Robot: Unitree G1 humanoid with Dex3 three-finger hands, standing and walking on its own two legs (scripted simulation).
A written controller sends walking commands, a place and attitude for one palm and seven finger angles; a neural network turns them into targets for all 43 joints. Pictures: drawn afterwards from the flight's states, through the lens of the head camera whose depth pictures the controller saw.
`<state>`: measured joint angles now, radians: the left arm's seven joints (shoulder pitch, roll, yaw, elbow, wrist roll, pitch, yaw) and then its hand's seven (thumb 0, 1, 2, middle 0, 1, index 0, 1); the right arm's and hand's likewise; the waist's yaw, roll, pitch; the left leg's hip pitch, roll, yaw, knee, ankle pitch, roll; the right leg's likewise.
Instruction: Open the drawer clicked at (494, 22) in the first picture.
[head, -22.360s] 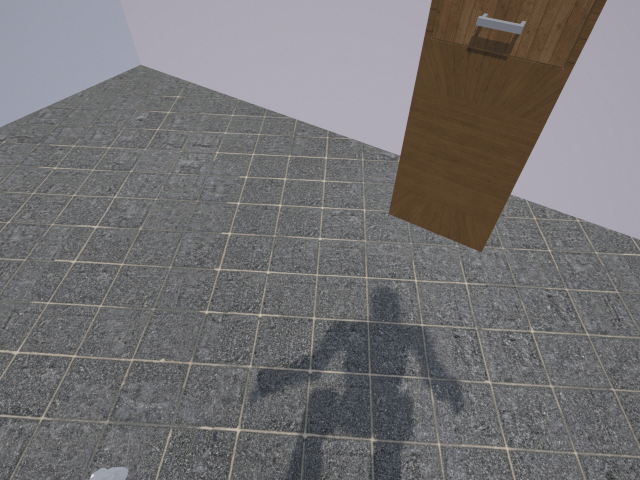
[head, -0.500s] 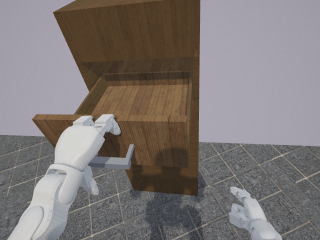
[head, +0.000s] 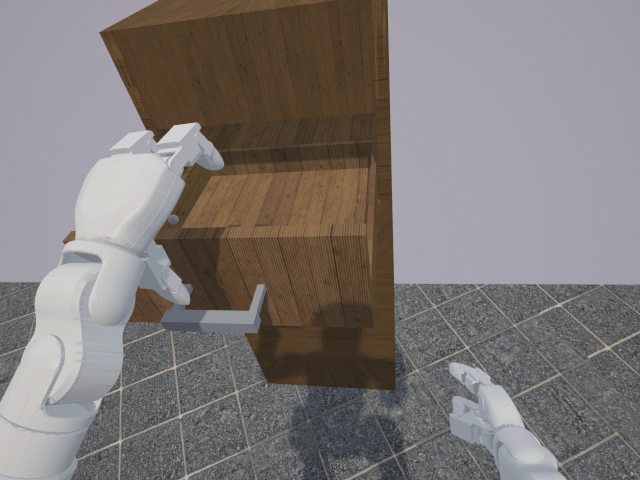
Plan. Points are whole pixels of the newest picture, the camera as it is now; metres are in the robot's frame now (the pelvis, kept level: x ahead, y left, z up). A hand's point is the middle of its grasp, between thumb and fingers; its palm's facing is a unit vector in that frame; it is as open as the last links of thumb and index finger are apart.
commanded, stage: lift the hand off the handle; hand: left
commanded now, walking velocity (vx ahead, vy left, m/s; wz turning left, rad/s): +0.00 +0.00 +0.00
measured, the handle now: (216, 306) +0.29 +0.19 +0.10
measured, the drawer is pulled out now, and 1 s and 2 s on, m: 0.29 0.29 0.29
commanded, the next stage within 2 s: draw the hand back to the body in 0.08 s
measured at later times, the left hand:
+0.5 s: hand (146, 243) +0.26 +0.21 +0.24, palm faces +0.33 -0.09 -0.94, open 13.9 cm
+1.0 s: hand (105, 232) +0.22 +0.20 +0.29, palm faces +0.44 -0.82 -0.37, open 13.4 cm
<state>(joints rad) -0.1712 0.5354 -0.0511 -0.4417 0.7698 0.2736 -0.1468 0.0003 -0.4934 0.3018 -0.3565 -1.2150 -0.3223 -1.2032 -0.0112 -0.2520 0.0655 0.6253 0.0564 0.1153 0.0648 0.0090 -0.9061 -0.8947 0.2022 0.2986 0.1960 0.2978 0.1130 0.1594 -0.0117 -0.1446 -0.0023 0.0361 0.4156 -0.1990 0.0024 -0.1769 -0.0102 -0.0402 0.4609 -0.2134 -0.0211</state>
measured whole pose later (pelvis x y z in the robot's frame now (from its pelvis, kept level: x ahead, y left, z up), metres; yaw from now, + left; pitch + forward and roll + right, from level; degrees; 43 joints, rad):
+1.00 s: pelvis +0.02 +0.00 +0.00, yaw +0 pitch -4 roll -1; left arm 0.19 0.38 0.36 -0.70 -0.05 -0.16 0.06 0.00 -0.37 0.36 -0.31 -1.11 -0.31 -1.11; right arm 0.13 -0.20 0.05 0.63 0.01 -0.10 -0.05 0.01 -0.91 -0.89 0.20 0.30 0.20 0.30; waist 0.08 0.07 0.05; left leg -0.12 0.03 0.02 0.46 -0.26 -0.01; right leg -0.11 0.03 -0.06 0.40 -0.23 -0.03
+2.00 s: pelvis +0.03 +0.01 +0.00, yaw -1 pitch -1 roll -1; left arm 0.28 0.43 0.54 -0.66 -0.08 -0.20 0.11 0.01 0.88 0.90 -0.21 -0.30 -0.21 -0.30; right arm 0.16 -0.21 0.02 0.62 0.01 -0.09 -0.05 0.01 -0.90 -0.89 0.21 0.30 0.20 0.30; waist 0.05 0.06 0.00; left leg -0.19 0.03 0.04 0.48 -0.28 0.01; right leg -0.17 0.02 -0.04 0.40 -0.22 -0.01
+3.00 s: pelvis -0.21 +0.01 -0.01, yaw -2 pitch +1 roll -1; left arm 0.25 0.49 0.61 -0.75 -0.05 -0.28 0.14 0.01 0.89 0.90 -0.21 -0.30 -0.21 -0.30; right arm 0.11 -0.18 0.00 0.64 0.01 -0.13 -0.02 0.01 -0.90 -0.89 0.21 0.30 0.20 0.30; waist 0.01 0.02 0.06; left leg -0.53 0.06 0.00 0.77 -0.31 -0.02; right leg -0.29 0.05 -0.03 0.58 -0.30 -0.04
